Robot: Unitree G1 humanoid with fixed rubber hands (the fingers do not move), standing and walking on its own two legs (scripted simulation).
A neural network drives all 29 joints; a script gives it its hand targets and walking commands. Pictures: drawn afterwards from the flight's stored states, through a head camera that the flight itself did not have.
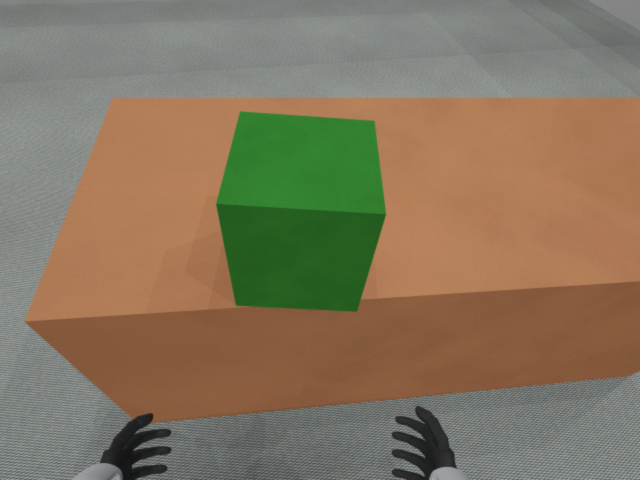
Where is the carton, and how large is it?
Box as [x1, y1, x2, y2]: [216, 111, 385, 311]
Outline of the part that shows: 240,111 216,202 236,305 356,311 385,215 374,121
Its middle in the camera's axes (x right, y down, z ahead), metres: -0.03 -0.04 +0.64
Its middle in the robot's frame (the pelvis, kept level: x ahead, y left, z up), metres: +0.50 +0.04 +0.00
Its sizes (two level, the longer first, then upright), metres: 0.210 0.200 0.250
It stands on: a pedestal, 0.64 m high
